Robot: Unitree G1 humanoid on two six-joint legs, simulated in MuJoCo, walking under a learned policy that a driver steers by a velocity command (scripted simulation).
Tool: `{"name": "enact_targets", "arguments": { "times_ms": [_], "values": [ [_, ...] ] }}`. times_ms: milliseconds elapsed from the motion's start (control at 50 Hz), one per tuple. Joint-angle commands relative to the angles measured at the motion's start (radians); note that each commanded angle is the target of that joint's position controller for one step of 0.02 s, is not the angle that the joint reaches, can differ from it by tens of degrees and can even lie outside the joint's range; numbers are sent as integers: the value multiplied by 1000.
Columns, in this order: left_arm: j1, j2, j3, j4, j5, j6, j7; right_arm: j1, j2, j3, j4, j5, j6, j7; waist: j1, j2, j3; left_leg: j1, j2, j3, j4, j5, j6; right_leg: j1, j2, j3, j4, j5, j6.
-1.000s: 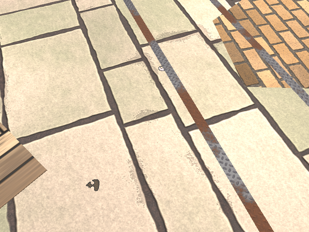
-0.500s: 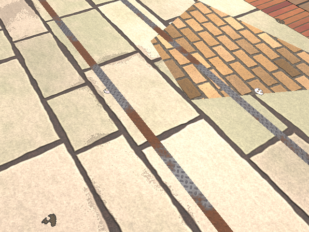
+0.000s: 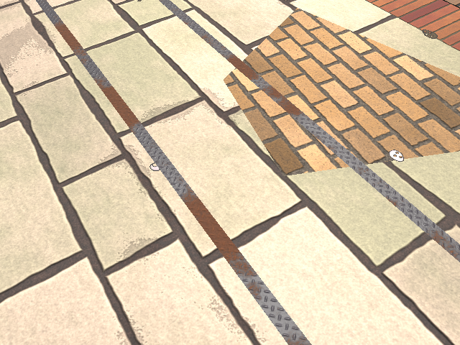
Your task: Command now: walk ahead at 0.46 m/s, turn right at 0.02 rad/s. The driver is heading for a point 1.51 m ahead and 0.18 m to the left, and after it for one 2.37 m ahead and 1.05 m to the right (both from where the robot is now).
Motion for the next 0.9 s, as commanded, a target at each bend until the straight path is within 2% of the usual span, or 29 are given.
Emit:
{"name": "enact_targets", "arguments": {
  "times_ms": [20,60,120,180,220,260,280,300,320,340,360,380,400,420,440,460,480,500,540,580,640,680,740,780,820,840,860,880,900],
  "values": [
    [-1,133,33,-43,-2,-19,7,-46,-59,-16,-80,-12,-11,11,-1,-135,47,-257,64,-37,-41,111,-17,139,-251,276,-259,121,-174],
    [11,143,35,-24,-7,-21,12,-107,-45,-10,-100,-19,-6,9,7,-106,67,-265,58,-25,-161,183,-41,123,-236,211,-273,222,-172],
    [45,162,37,7,-11,-15,22,-228,-11,8,-132,-15,-16,18,45,-110,86,-189,26,7,-386,338,-46,90,-203,126,-281,277,-145],
    [111,182,41,46,-20,-10,25,-330,-11,12,-162,-5,-25,34,78,-98,107,-140,-3,19,-512,413,-30,118,-229,120,-283,252,-141],
    [130,186,43,68,-24,-2,26,-364,-23,8,-179,-2,-28,45,72,-98,115,-153,-11,6,-562,390,-4,194,-261,123,-253,291,-130],
    [136,196,48,82,-25,9,30,-364,-40,3,-186,-5,-30,53,52,-104,96,-133,-26,10,-591,323,25,270,-284,122,-196,405,-112],
    [131,208,51,84,-23,14,32,-335,-55,-4,-181,-7,-30,52,30,-119,67,-79,-48,26,-593,279,42,296,-284,117,-145,547,-101],
    [126,222,55,85,-19,20,35,-275,-79,-16,-169,-9,-27,46,-7,-141,13,17,-79,52,-588,236,62,313,-274,107,-58,735,-90],
    [111,217,51,84,-14,28,37,-134,-114,-36,-132,-9,-23,36,-87,-136,-80,210,-107,82,-608,250,94,283,-236,73,115,868,-67],
    [111,194,39,67,0,29,42,42,-159,-52,-96,-14,-17,22,-160,-108,-213,529,-2,-22,-553,283,143,95,-201,60,365,704,-37],
    [254,51,-3,43,4,12,30,129,-262,-73,-78,-36,-16,20,-97,159,-388,942,282,-519,-591,107,317,-327,-16,39,799,55,40],
    [229,110,4,70,-12,-12,22,155,-169,-52,-68,-21,-12,21,-131,175,-468,966,328,-778,-762,-32,338,-449,23,180,929,-330,39],
    [107,186,29,33,-45,-22,15,73,-133,-37,-69,-14,-8,16,-123,111,-259,818,291,-619,-794,-79,279,-544,-43,164,968,-283,32],
    [30,183,25,10,-47,-29,16,4,-113,-30,-74,-13,-6,13,-94,29,-139,647,251,-481,-819,-20,248,-536,-97,123,916,-189,26],
    [-7,166,24,4,-32,-28,20,-46,-91,-23,-73,-21,-8,16,-60,-20,-54,498,208,-387,-852,80,233,-506,-132,102,848,-127,31],
    [10,155,28,11,-21,-18,23,-76,-69,-16,-75,-33,-15,19,-21,0,-28,402,172,-318,-886,153,220,-439,-164,109,798,-78,34],
    [40,134,24,22,-18,-7,24,-90,-65,-17,-73,-35,-21,21,1,24,-28,346,154,-284,-918,183,225,-387,-173,108,775,-54,42],
    [60,112,20,32,-15,4,26,-92,-66,-19,-64,-29,-30,23,14,27,-27,313,147,-249,-940,225,236,-367,-176,98,755,-42,52],
    [27,99,17,19,-7,17,32,-82,-84,-24,-41,-24,-41,22,21,21,7,272,140,-184,-974,283,244,-394,-186,90,681,7,73],
    [-57,94,14,-8,0,13,33,-54,-101,-28,-20,-23,-39,13,0,7,37,287,126,-138,-990,316,238,-444,-193,85,558,122,88],
    [-171,70,3,-33,-3,-3,20,-18,-119,-31,-1,-15,-29,3,-42,-2,57,300,86,-62,-991,320,197,-408,-163,56,325,307,84],
    [-243,64,-2,-51,-10,-11,9,31,-141,-35,22,-8,-22,-1,-75,-4,66,331,100,-59,-989,287,190,-383,-140,38,233,362,83],
    [-318,81,1,-82,-17,-17,-8,81,-151,-39,55,-2,-5,-4,-95,-1,83,445,149,-80,-949,291,185,-418,-126,47,153,326,61],
    [-333,96,6,-96,-16,-21,-19,90,-160,-43,70,0,8,-9,-83,6,78,524,183,-96,-901,343,170,-423,-116,52,116,245,35],
    [-276,122,17,-85,-15,-23,-22,75,-172,-48,75,1,20,-15,-41,27,38,567,187,-94,-818,510,149,-328,-86,26,93,163,6],
    [-173,148,33,-55,-12,-24,-18,55,-170,-45,73,-1,27,-17,22,24,-26,553,152,-60,-690,661,127,-177,-54,-6,62,164,-20],
    [-13,202,58,-11,-9,-23,-8,61,-135,-29,65,-11,29,-20,88,1,-147,454,97,-18,-482,647,95,78,-83,17,86,190,-59],
    [122,309,83,5,11,-19,0,144,-45,4,26,-26,15,-16,87,-178,-322,100,-21,37,-99,308,28,484,-340,390,108,147,-192],
    [156,273,76,22,-9,-13,-3,171,-17,15,39,-15,-4,-12,87,-326,-403,-144,-135,-48,122,-276,-4,617,-440,743,-48,-23,-288]
  ]
}}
